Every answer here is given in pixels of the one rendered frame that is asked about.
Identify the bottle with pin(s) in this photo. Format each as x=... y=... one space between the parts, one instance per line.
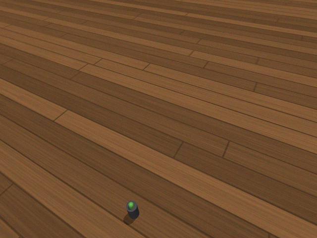
x=132 y=209

